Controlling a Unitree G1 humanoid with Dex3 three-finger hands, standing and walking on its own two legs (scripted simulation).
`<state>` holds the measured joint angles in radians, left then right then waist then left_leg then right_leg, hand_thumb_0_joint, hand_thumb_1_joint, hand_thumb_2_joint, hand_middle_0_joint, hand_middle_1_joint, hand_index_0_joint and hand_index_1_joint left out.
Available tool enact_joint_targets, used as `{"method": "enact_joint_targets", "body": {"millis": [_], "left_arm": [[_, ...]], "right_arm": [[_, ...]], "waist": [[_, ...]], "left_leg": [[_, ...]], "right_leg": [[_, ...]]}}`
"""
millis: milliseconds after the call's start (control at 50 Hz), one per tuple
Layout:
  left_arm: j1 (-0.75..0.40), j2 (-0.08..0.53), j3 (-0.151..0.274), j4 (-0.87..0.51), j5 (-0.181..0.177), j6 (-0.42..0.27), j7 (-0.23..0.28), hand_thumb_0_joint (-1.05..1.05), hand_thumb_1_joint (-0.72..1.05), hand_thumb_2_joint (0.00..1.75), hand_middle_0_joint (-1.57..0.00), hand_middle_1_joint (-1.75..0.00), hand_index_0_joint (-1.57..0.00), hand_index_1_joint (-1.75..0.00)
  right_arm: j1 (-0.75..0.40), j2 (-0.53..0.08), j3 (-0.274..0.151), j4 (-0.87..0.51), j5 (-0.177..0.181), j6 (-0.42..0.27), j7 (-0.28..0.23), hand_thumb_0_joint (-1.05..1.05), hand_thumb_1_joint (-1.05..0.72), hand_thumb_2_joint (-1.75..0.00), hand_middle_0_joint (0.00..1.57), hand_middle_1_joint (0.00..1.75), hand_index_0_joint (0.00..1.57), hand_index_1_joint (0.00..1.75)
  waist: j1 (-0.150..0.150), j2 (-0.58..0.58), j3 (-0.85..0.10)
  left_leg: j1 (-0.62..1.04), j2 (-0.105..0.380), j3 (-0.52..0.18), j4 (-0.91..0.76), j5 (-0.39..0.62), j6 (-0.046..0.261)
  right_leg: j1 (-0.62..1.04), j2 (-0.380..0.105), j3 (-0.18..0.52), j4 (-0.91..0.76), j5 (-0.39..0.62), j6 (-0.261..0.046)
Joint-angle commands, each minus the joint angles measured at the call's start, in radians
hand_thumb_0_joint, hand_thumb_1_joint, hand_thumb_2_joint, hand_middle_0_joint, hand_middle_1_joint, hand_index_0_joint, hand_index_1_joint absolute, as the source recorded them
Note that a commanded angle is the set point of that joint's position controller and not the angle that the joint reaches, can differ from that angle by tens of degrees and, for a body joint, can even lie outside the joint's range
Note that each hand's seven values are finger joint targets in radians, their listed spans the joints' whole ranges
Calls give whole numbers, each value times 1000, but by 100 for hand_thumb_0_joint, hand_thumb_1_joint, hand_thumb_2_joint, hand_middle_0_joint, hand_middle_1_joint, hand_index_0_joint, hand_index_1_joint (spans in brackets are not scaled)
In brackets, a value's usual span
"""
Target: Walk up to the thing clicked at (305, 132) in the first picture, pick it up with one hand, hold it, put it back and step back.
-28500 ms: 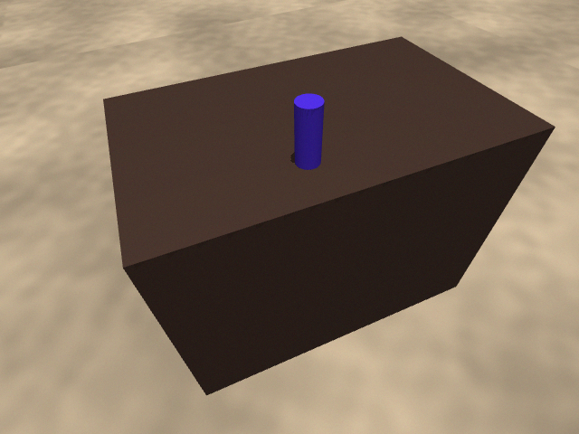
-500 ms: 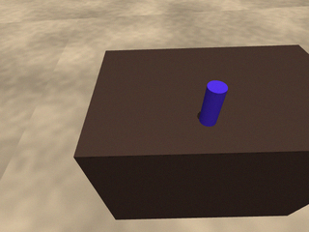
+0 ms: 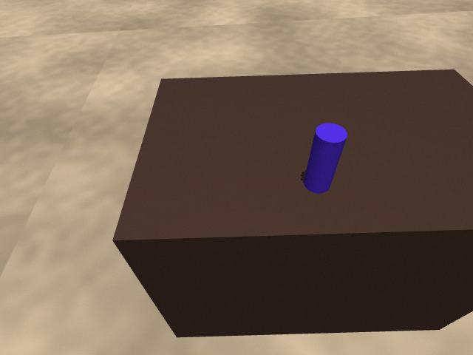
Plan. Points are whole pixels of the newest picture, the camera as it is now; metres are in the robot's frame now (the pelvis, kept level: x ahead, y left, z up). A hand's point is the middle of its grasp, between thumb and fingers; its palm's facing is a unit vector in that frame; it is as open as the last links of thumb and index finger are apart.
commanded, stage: stand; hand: right
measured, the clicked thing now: (323, 160) +0.50 -0.16 +0.04
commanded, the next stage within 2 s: step back in 0.66 s
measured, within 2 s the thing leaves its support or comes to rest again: neither
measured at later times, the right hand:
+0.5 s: hand out of the picture +0.06 -0.25 -0.16, palm faces -0.02 +0.94 -0.33, open 7.4 cm
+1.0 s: hand out of the picture +0.02 -0.25 -0.17, palm faces -0.02 +0.90 -0.43, open 7.4 cm
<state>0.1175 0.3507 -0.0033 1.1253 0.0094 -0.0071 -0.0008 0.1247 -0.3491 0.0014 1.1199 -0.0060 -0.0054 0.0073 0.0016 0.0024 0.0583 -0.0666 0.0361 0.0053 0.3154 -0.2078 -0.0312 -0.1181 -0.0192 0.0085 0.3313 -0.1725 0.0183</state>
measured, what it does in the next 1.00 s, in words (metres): shifts its weight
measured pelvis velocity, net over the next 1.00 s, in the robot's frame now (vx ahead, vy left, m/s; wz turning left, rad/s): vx -0.06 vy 0.04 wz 0.00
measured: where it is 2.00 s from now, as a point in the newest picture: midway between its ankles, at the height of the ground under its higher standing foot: outside the picture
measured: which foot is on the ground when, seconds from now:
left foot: down 0.00-1.00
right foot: down 0.00-1.00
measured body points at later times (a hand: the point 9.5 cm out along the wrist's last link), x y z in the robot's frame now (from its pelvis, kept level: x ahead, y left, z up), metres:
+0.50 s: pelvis +0.00 +0.00 +0.00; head +0.01 +0.00 +0.45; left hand +0.07 +0.30 -0.13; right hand +0.06 -0.30 -0.14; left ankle -0.02 +0.14 -0.75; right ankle +0.01 -0.13 -0.75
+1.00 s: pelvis -0.06 +0.04 -0.03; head +0.01 +0.05 +0.41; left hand +0.07 +0.35 -0.16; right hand +0.02 -0.30 -0.14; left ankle -0.08 +0.15 -0.75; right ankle +0.01 -0.13 -0.75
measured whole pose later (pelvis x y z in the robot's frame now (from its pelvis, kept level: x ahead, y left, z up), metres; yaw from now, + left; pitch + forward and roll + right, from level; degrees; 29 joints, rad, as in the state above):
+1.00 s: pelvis -0.06 +0.04 -0.03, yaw +0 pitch +0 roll -1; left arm 0.04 0.40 0.04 0.92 0.03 0.05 0.01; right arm 0.12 -0.42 -0.06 0.97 0.00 0.04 0.02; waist -0.01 -0.02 0.16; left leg -0.28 -0.01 -0.02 0.69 -0.38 0.04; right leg -0.41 -0.05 0.04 0.65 -0.24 0.02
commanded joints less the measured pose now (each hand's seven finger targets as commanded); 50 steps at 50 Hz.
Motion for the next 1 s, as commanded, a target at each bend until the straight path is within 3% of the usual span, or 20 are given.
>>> {"method": "enact_joint_targets", "body": {"millis": [0, 160, 260, 620, 640, 660, 740, 780, 800, 820, 840, 860, 900, 920, 940, 960, 980], "left_arm": [[-33, 216, 42, -59, -1, -21, 11, 0, 90, 90, -20, -30, -20, -30], [-34, 216, 42, -61, 0, -18, 9, 0, 90, 90, -20, -30, -20, -30], [-36, 218, 42, -62, -1, -20, 8, 0, 90, 90, -20, -30, -20, -30], [-28, 219, 39, -62, 0, -21, 9, 0, 90, 90, -20, -30, -20, -30], [-29, 277, 84, -97, -15, -8, 14, 0, 90, 90, -20, -30, -20, -30], [-17, 271, 86, -110, -19, -4, 18, 0, 90, 90, -20, -30, -20, -30], [-31, 270, 96, -162, -17, 9, 21, 0, 90, 90, -20, -30, -20, -30], [-38, 291, 105, -185, -12, 15, 21, 0, 90, 90, -20, -30, -20, -30], [-51, 309, 109, -203, -5, 18, 23, 0, 90, 90, -20, -30, -20, -30], [-63, 319, 113, -222, 3, 21, 25, 0, 90, 90, -20, -30, -20, -30], [-75, 324, 116, -239, 15, 20, 25, 0, 90, 90, -20, -30, -20, -30], [-93, 329, 118, -254, 23, 21, 23, 0, 90, 90, -20, -30, -20, -30], [-179, 312, 112, -295, 23, 28, 25, 0, 90, 90, -20, -30, -20, -30], [-199, 295, 104, -307, 25, 31, 28, 0, 90, 90, -20, -30, -20, -30], [-190, 273, 97, -314, 19, 39, 27, 0, 90, 90, -20, -30, -20, -30], [-170, 226, 88, -332, 8, 48, 29, 0, 90, 90, -20, -30, -20, -30], [-156, 189, 87, -338, 6, 53, 37, 0, 90, 90, -20, -30, -20, -30]], "right_arm": [[-33, -214, -45, -60, -2, -18, -17, 0, -90, -90, 20, 30, 20, 30], [-25, -213, -45, -55, -5, -17, -16, 0, -90, -90, 20, 30, 20, 30], [-23, -216, -45, -55, -6, -21, -16, 0, -90, -90, 20, 30, 20, 30], [-25, -216, -47, -54, -5, -20, -14, 0, -90, -90, 20, 30, 20, 30], [-54, -265, -68, -66, 0, -2, -14, 0, -90, -90, 20, 30, 20, 30], [-37, -255, -68, -81, 7, 4, -14, 0, -90, -90, 20, 30, 20, 30], [-17, -249, -81, -115, 14, 18, -14, 0, -90, -90, 20, 30, 20, 30], [-13, -236, -83, -132, 13, 28, -14, 0, -90, -90, 20, 30, 20, 30], [-4, -228, -86, -140, 12, 34, -14, 0, -90, -90, 20, 30, 20, 30], [9, -224, -90, -149, 8, 42, -11, 0, -90, -90, 20, 30, 20, 30], [34, -218, -92, -153, 4, 50, -9, 0, -90, -90, 20, 30, 20, 30], [62, -219, -94, -160, 1, 54, -3, 0, -90, -90, 20, 30, 20, 30], [123, -228, -106, -161, 8, 51, 2, 0, -90, -90, 20, 30, 20, 30], [137, -234, -111, -160, 8, 46, 2, 0, -90, -90, 20, 30, 20, 30], [140, -241, -113, -166, 2, 38, -1, 0, -90, -90, 20, 30, 20, 30], [128, -303, -128, -181, -21, 31, -7, 0, -90, -90, 20, 30, 20, 30], [114, -364, -141, -191, -33, 20, -13, 0, -90, -90, 20, 30, 20, 30]], "waist": [[-3, -3, -81], [-2, 2, -53], [-1, 2, -74], [0, -13, -69], [11, -13, 21], [6, -13, -11], [-8, -39, -122], [-3, -87, -142], [0, -130, -143], [2, -189, -137], [2, -227, -133], [-11, -228, -127], [-57, -233, -135], [-70, -203, -139], [-74, -130, -124], [-74, 112, -89], [-55, 240, -62]], "left_leg": [[-5, 98, -65, -41, 176, 41], [-29, 93, -62, -58, 94, 42], [-24, 98, -64, -55, 123, 44], [-19, 100, -68, -54, 121, 45], [-72, 86, -80, 51, 279, 67], [-74, 84, -68, 89, 329, 71], [-84, 48, -41, 206, 270, 80], [-92, -7, -13, 324, 156, 67], [-116, -44, 0, 402, 35, 62], [-155, -78, 1, 493, -193, 64], [-184, -76, -25, 585, -349, 71], [-172, -59, -51, 603, -376, 76], [-108, -33, -75, 557, -303, 92], [-93, -26, -65, 453, -209, 94], [-102, -5, -54, 269, -20, 94], [-126, 139, -262, 76, 248, 113], [-48, 253, -448, 14, 472, 146]], "right_leg": [[22, -105, 71, -37, 195, -39], [-2, -103, 82, -56, 106, -37], [22, -110, 87, -45, 150, -40], [4, -106, 81, -44, 130, -39], [-68, -88, 94, 47, 321, -47], [-54, -87, 85, 72, 375, -55], [-28, -126, 117, 110, 399, -118], [-70, -190, 183, 78, 390, -173], [-80, -240, 230, 63, 397, -214], [-98, -292, 282, 49, 399, -257], [-118, -327, 301, 50, 384, -289], [-168, -330, 287, 65, 365, -294], [-251, -286, 214, 133, 333, -240], [-256, -233, 176, 199, 299, -200], [-246, -154, 131, 288, 204, -149], [-309, 1, 86, 489, 6, -79], [-451, 149, 103, 616, -410, -50]]}}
